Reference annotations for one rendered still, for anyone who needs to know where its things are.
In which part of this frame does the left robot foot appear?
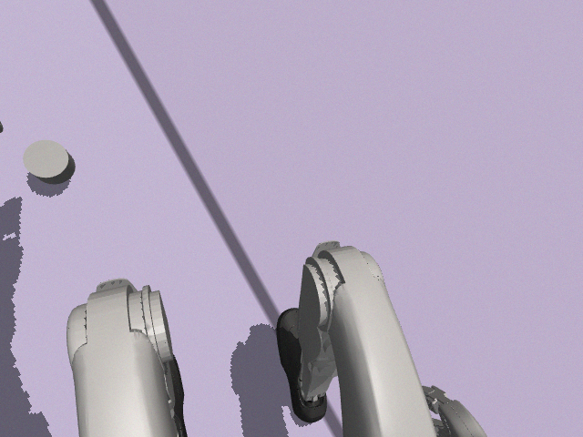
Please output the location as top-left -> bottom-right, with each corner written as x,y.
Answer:
169,354 -> 188,437

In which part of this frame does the right robot hand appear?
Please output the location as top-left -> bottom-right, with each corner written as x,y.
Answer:
422,385 -> 487,437

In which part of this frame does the tin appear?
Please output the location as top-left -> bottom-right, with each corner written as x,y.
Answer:
23,140 -> 76,185

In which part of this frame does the right robot foot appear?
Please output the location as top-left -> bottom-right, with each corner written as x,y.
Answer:
276,308 -> 327,422

